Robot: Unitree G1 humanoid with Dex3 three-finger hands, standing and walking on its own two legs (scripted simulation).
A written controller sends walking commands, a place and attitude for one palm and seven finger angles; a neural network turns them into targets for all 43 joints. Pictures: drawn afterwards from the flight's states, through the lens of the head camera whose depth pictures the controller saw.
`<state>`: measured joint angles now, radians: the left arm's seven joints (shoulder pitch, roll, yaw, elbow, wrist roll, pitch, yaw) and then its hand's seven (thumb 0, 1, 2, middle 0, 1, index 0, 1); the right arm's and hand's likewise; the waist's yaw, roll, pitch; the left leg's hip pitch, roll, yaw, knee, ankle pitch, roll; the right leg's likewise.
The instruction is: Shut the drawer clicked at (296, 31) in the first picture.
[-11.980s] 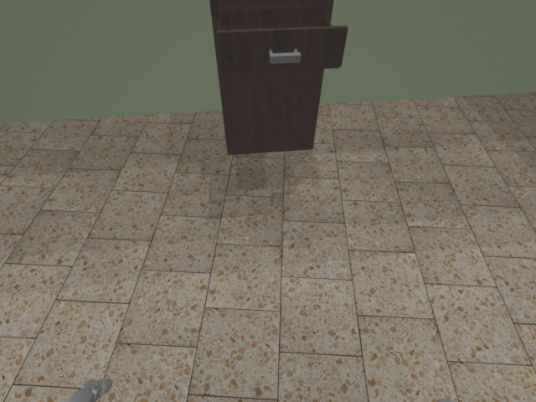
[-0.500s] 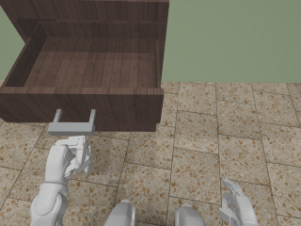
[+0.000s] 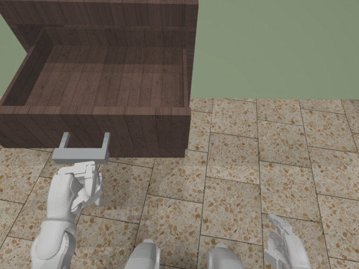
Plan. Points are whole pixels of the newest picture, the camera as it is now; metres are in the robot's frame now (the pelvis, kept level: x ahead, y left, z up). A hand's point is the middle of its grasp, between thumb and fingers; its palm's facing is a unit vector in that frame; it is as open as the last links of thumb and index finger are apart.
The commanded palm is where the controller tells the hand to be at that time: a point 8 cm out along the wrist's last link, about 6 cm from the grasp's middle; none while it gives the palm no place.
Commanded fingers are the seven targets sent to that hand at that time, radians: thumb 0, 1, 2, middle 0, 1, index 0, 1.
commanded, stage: push the drawer shut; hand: left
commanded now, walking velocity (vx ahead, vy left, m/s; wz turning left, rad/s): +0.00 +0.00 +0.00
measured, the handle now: (84, 146) +0.36 +0.23 +0.05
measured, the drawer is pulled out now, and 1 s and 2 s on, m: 0.30 0.19 0.08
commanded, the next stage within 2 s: none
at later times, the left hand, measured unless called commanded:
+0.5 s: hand (99, 174) +0.30 +0.19 +0.03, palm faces +0.02 -1.00 -0.05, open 2.9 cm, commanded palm +0.31 +0.24 +0.05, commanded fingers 0.00 0.90 0.90 -1.40 -1.60 -1.40 -1.60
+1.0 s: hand (106, 138) +0.39 +0.19 +0.04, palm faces +0.02 -1.00 -0.04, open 2.9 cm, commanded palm +0.38 +0.23 +0.05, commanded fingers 0.00 0.90 0.90 -1.40 -1.60 -1.40 -1.60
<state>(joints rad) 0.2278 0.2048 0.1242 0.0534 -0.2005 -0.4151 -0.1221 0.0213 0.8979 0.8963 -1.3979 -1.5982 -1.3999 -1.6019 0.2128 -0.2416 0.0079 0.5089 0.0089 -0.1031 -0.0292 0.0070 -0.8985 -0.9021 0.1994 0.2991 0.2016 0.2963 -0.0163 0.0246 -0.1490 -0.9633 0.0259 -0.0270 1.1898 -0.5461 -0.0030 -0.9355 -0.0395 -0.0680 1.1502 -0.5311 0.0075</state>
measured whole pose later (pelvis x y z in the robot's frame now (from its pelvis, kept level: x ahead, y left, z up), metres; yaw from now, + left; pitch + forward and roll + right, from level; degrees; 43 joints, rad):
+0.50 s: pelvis -0.02 +0.00 +0.00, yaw +1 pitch +18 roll -2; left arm -0.05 0.25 0.17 0.29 -0.21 -0.40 -0.19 -0.04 0.77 0.93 -1.40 -1.60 -1.40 -1.60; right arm 0.19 -0.25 0.02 0.59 0.02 -0.12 -0.06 0.01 -0.90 -0.90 0.20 0.30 0.20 0.30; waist -0.01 0.03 -0.12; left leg -1.01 0.02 -0.04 1.21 -0.52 0.00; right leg -0.97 -0.04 -0.08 1.16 -0.51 0.00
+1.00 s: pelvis -0.02 +0.01 +0.00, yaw -1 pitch +20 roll -2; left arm -0.43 0.30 0.23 0.68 -0.16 -0.41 -0.15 -0.03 0.77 0.93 -1.40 -1.60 -1.40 -1.60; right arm 0.26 -0.26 0.03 0.63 0.01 -0.07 -0.04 0.00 -0.90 -0.90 0.20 0.30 0.20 0.30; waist -0.07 0.02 -0.11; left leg -1.03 0.02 -0.02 1.18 -0.50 0.01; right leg -1.00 -0.04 -0.05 1.13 -0.47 0.02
